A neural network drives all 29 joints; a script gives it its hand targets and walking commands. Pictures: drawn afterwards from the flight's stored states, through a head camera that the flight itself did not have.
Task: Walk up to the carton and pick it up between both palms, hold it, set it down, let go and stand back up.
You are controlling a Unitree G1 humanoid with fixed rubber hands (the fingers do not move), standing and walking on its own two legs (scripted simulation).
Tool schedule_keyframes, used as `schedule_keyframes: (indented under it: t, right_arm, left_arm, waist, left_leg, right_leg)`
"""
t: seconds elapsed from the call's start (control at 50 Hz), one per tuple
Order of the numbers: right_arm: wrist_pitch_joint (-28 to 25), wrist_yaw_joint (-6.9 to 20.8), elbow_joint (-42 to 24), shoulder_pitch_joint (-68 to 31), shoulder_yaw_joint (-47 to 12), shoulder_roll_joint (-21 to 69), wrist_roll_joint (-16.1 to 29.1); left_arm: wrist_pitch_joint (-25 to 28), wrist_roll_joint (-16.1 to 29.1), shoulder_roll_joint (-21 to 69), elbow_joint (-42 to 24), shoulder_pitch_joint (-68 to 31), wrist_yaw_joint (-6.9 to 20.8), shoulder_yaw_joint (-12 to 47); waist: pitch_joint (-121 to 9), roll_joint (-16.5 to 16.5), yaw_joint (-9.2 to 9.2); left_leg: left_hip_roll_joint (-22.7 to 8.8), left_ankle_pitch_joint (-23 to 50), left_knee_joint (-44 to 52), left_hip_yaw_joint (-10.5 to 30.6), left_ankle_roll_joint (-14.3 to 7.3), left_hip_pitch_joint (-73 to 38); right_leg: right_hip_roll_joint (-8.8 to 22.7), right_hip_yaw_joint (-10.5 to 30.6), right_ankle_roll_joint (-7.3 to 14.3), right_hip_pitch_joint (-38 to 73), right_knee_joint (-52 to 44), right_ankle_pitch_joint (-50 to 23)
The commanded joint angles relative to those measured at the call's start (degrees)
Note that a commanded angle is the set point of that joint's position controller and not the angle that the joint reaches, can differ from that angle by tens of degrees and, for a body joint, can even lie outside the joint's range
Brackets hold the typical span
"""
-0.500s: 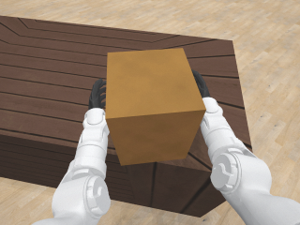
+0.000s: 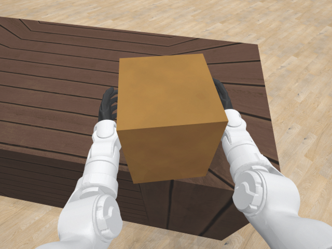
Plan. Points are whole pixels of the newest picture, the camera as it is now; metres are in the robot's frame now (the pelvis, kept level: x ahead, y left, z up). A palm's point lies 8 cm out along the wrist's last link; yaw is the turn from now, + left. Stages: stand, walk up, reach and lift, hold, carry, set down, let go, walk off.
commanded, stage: reach and lift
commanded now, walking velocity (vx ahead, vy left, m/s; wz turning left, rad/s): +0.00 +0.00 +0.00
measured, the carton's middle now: (166, 122) +0.41 +0.05 +0.06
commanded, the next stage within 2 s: none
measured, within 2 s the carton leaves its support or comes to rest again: leaves its support in 0.44 s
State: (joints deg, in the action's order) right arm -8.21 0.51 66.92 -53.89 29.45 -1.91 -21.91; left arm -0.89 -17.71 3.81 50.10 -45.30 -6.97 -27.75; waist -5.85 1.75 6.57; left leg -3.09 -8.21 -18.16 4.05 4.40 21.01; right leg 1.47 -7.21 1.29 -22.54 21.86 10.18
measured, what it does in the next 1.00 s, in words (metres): stands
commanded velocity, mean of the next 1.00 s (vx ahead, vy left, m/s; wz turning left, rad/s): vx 0.00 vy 0.00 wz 0.00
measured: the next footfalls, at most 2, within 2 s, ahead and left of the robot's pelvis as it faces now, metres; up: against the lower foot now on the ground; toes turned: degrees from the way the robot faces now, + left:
none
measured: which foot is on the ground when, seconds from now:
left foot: down 0.00-1.00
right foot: down 0.00-1.00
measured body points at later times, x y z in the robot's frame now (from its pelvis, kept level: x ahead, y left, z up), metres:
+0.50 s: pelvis +0.00 +0.00 +0.00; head +0.04 +0.01 +0.45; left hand +0.40 +0.20 +0.09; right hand +0.46 -0.09 +0.10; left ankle +0.00 +0.17 -0.74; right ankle +0.00 -0.10 -0.74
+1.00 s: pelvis -0.01 +0.00 +0.00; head +0.00 +0.01 +0.45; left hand +0.39 +0.19 +0.10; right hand +0.43 -0.10 +0.12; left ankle +0.00 +0.17 -0.74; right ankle +0.00 -0.10 -0.74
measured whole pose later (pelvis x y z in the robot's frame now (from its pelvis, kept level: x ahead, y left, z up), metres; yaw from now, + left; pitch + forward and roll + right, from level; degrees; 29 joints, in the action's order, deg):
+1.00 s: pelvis -0.01 +0.00 +0.00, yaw +0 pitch +7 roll +0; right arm -17.0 -4.0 70.7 -52.1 25.7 -1.7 -18.3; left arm 2.2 -17.7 3.9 50.1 -44.1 -7.0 -27.8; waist -5.8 2.2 5.0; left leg -3.1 -7.4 -17.8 4.0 4.4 17.7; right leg 1.5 -7.2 1.1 -18.9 21.0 9.1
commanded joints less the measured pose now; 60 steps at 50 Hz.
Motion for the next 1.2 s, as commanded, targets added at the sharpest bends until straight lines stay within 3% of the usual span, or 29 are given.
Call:
schedule_keyframes:
  t: [0.0, 0.06, 0.1, 0.12, 0.14, 0.18, 0.24, 0.32, 0.34, 0.4, 0.48, 0.52, 0.54, 0.56, 0.62, 0.66, 0.72, 0.74, 0.76, 0.78, 0.82, 0.84, 0.94, 0.98, 1.0, 1.02, 1.1, 1.14, 1.18]
  right_arm:
    - [-5.72, 6.79, -1.32, -27.59, -9.66, 28.46, -1.97]
    - [-5.91, 6.94, -1.35, -28.29, -9.27, 27.89, -1.95]
    - [-6.19, 6.69, -2.25, -27.94, -10.41, 28.12, -1.99]
    - [-6.00, 6.39, -1.86, -28.11, -9.79, 28.54, -2.13]
    - [-6.00, 6.21, -1.89, -28.41, -9.87, 28.32, -2.51]
    - [-6.55, 5.87, -2.54, -28.17, -10.38, 29.22, -2.58]
    - [-8.15, 5.76, -1.47, -29.56, -12.01, 29.86, -2.11]
    - [-11.31, 4.87, -3.69, -31.88, -11.85, 29.66, -2.65]
    - [-12.06, 4.77, -3.01, -32.39, -12.67, 30.05, -2.11]
    - [-14.04, 4.24, -2.35, -33.03, -13.59, 30.04, -3.29]
    - [-15.95, 3.40, -0.32, -32.47, -13.32, 30.44, -4.55]
    - [-15.85, 3.13, 0.29, -32.16, -13.72, 28.78, -4.38]
    - [-16.59, 3.18, -0.04, -33.18, -14.59, 29.20, -3.90]
    - [-16.43, 2.99, 1.54, -32.31, -14.93, 29.15, -3.75]
    - [-15.93, 2.61, 0.98, -32.11, -15.98, 28.95, -3.06]
    - [-15.95, 2.56, 1.73, -32.88, -15.20, 28.51, -2.61]
    - [-14.88, 2.32, 0.85, -32.86, -16.81, 29.22, -1.75]
    - [-14.47, 1.97, 0.09, -32.22, -17.60, 29.29, -0.87]
    - [-14.19, 2.04, 1.94, -32.24, -15.78, 28.92, -1.85]
    - [-14.07, 1.61, 1.47, -31.50, -16.37, 29.94, -1.25]
    - [-13.84, 1.65, 1.36, -31.65, -17.34, 30.67, -0.30]
    - [-13.29, 1.47, -0.06, -31.90, -17.48, 29.52, 0.05]
    - [-11.35, 1.26, -1.46, -33.63, -20.01, 30.24, 3.42]
    - [-10.50, 0.91, -4.53, -32.81, -20.80, 30.74, 3.87]
    - [-9.63, 0.71, -2.95, -32.79, -20.29, 31.04, 4.33]
    - [-9.79, 0.96, -4.11, -34.09, -21.73, 31.44, 5.62]
    - [-7.33, -0.02, -7.51, -33.59, -23.74, 33.35, 8.00]
    - [-6.44, -0.34, -8.21, -34.39, -25.26, 34.41, 9.80]
    - [-4.71, -0.62, -6.68, -32.17, -25.67, 35.42, 11.23]
  left_arm:
    - [3.08, -3.33, 28.01, -3.70, -26.28, 7.31, 9.92]
    - [3.48, -1.93, 28.21, -5.17, -27.16, 7.06, 11.45]
    - [3.40, -2.36, 27.92, -2.76, -25.59, 7.31, 10.61]
    - [3.66, -1.97, 27.71, -2.55, -27.14, 7.45, 10.85]
    - [3.67, -2.27, 27.36, -2.86, -27.06, 7.19, 10.87]
    - [4.16, -1.52, 27.59, -2.27, -27.52, 7.75, 11.48]
    - [5.38, -1.60, 28.83, -2.88, -28.68, 7.41, 11.96]
    - [6.76, -0.66, 29.79, -2.33, -30.32, 7.14, 14.13]
    - [7.59, -0.99, 30.69, -3.31, -30.76, 6.99, 14.62]
    - [9.20, -1.11, 30.76, -4.47, -32.68, 7.11, 14.73]
    - [10.68, -2.02, 31.11, -2.28, -33.07, 7.65, 14.15]
    - [10.24, -2.67, 29.09, -0.56, -31.73, 8.09, 12.78]
    - [10.67, -2.58, 30.45, -2.11, -32.99, 7.91, 14.40]
    - [10.34, -2.45, 30.99, -3.00, -33.12, 7.72, 14.92]
    - [9.68, -1.58, 30.89, -2.41, -33.40, 7.82, 15.77]
    - [9.32, -1.22, 31.07, -3.02, -35.30, 7.77, 16.63]
    - [8.18, -1.44, 30.02, -1.47, -33.17, 7.93, 16.83]
    - [7.79, -0.60, 29.81, -2.28, -33.72, 8.24, 17.70]
    - [7.59, -1.22, 29.93, -1.76, -35.14, 8.06, 16.73]
    - [7.37, -0.47, 29.51, -2.05, -35.26, 8.58, 17.27]
    - [7.42, 0.16, 29.63, -3.54, -35.54, 8.34, 18.51]
    - [6.72, -0.02, 29.05, -1.68, -34.69, 8.52, 18.14]
    - [5.00, 0.90, 28.93, -4.08, -36.02, 8.81, 18.73]
    - [4.09, 1.60, 29.12, -4.52, -35.74, 8.90, 20.83]
    - [3.55, 1.26, 28.76, -4.31, -36.46, 9.12, 20.08]
    - [3.28, 1.32, 28.99, -5.70, -36.01, 8.81, 20.27]
    - [1.63, 2.87, 27.92, -6.32, -37.74, 9.72, 21.13]
    - [1.42, 3.66, 27.77, -6.86, -38.53, 10.23, 21.56]
    - [0.82, 3.91, 28.19, -10.09, -40.62, 9.88, 23.27]
  waist:
    - [-27.18, 2.29, -0.38]
    - [-28.79, 2.02, -1.29]
    - [-28.99, 2.79, -0.51]
    - [-28.69, 3.48, -2.05]
    - [-27.78, 3.00, -1.70]
    - [-29.79, 3.78, -2.13]
    - [-31.06, 3.11, -0.79]
    - [-35.52, 3.56, -2.50]
    - [-35.17, 2.82, -1.67]
    - [-37.17, 3.90, -1.96]
    - [-34.66, 4.04, -2.85]
    - [-32.16, 4.30, -2.01]
    - [-33.38, 3.88, -2.92]
    - [-32.37, 2.43, -2.18]
    - [-31.61, 2.68, -2.87]
    - [-31.64, 2.45, -4.41]
    - [-30.79, 2.67, -3.35]
    - [-30.45, 3.22, -4.41]
    - [-30.37, 2.72, -4.06]
    - [-30.21, 3.05, -5.14]
    - [-31.55, 2.46, -4.62]
    - [-30.41, 2.67, -5.50]
    - [-29.48, 2.38, -4.88]
    - [-31.00, 2.16, -6.83]
    - [-29.05, 2.32, -6.84]
    - [-31.27, 1.69, -5.13]
    - [-30.48, 2.89, -7.03]
    - [-31.68, 3.53, -6.68]
    - [-30.38, 1.55, -7.81]
  left_leg:
    - [4.58, 17.50, 1.77, -13.03, -1.69, 0.47]
    - [4.21, 17.54, 1.58, -12.74, -1.46, -0.71]
    - [4.41, 17.76, 1.39, -13.07, -1.69, -0.98]
    - [4.46, 16.31, 1.33, -12.89, -1.83, -0.35]
    - [4.45, 15.33, 2.34, -12.78, -1.96, 0.42]
    - [4.74, 15.30, 1.60, -13.05, -1.90, 1.35]
    - [4.32, 17.82, 1.94, -12.87, -1.69, 0.85]
    - [4.38, 18.64, 0.81, -13.41, -1.47, 0.72]
    - [4.17, 20.61, 0.92, -13.14, -0.87, -0.36]
    - [4.06, 19.94, 0.89, -13.54, -1.14, 0.28]
    - [4.29, 18.16, 1.38, -13.67, -1.47, 0.30]
    - [4.39, 14.87, 2.33, -14.10, -1.94, 1.00]
    - [3.86, 16.81, 2.05, -13.73, -1.47, -0.63]
    - [3.99, 16.11, 1.91, -13.59, -1.27, -0.08]
    - [3.94, 15.71, 1.85, -13.57, -1.51, -1.59]
    - [3.94, 15.09, 1.92, -13.05, -1.25, -2.54]
    - [3.98, 13.30, 2.16, -13.32, -1.59, -2.94]
    - [4.28, 13.48, 1.81, -13.28, -1.74, -3.23]
    - [4.14, 12.29, 2.59, -13.19, -1.66, -2.87]
    - [4.29, 12.01, 2.37, -13.31, -1.89, -3.00]
    - [4.13, 13.27, 2.06, -13.04, -1.59, -4.30]
    - [4.38, 11.97, 2.34, -13.03, -2.01, -3.86]
    - [4.19, 13.80, 2.21, -12.50, -1.87, -6.02]
    - [4.38, 14.21, 1.76, -12.21, -1.60, -7.59]
    - [4.57, 12.07, 2.10, -12.38, -1.99, -6.55]
    - [4.32, 13.19, 1.90, -11.90, -2.25, -7.41]
    - [5.25, 12.11, 1.46, -12.11, -2.58, -6.66]
    - [5.35, 10.85, 1.82, -11.62, -3.10, -6.54]
    - [5.20, 12.94, 1.37, -10.72, -2.02, -9.57]
  right_leg:
    - [-2.81, 1.56, -4.64, 31.00, 0.35, -28.88]
    - [-2.92, 1.57, -4.49, 30.31, 0.31, -28.49]
    - [-2.91, 1.47, -4.51, 30.25, -0.32, -27.78]
    - [-2.69, 1.58, -4.97, 30.90, -0.32, -28.27]
    - [-2.59, 1.41, -4.87, 30.91, -0.23, -27.43]
    - [-2.13, 1.80, -5.08, 32.60, 0.32, -30.47]
    - [-2.36, 1.46, -5.20, 33.15, 1.21, -32.60]
    - [-2.49, 1.22, -5.04, 32.91, 0.89, -34.73]
    - [-2.59, 1.09, -4.88, 33.22, 1.35, -35.72]
    - [-2.58, 1.01, -5.07, 34.46, 1.76, -38.54]
    - [-2.15, 1.06, -4.96, 34.50, 0.82, -37.40]
    - [-1.84, 1.20, -5.13, 34.87, -0.10, -33.94]
    - [-2.69, 0.44, -4.90, 33.87, 0.32, -34.49]
    - [-2.38, 0.71, -4.49, 32.96, 0.08, -32.65]
    - [-2.74, 0.49, -4.51, 31.44, -1.23, -30.11]
    - [-2.77, 0.19, -4.34, 31.44, -1.42, -29.06]
    - [-2.64, 0.80, -4.31, 31.49, -2.09, -26.60]
    - [-2.51, 0.67, -4.72, 32.31, -1.89, -28.31]
    - [-2.41, 0.72, -4.36, 31.42, -2.38, -25.38]
    - [-2.16, 0.88, -4.69, 31.95, -2.88, -25.13]
    - [-2.25, 0.70, -4.77, 32.10, -2.33, -26.06]
    - [-2.11, 1.00, -4.69, 31.93, -3.05, -25.27]
    - [-2.41, 0.71, -4.87, 32.24, -2.75, -25.56]
    - [-2.24, 0.96, -5.02, 32.98, -3.35, -25.73]
    - [-2.06, 1.06, -5.08, 32.58, -3.53, -23.77]
    - [-2.37, 1.02, -4.88, 32.27, -3.05, -23.99]
    - [-1.40, 2.00, -5.89, 34.67, -3.00, -27.17]
    - [-1.16, 2.43, -6.07, 35.63, -2.91, -26.12]
    - [-1.81, 1.90, -5.88, 33.75, -2.98, -25.42]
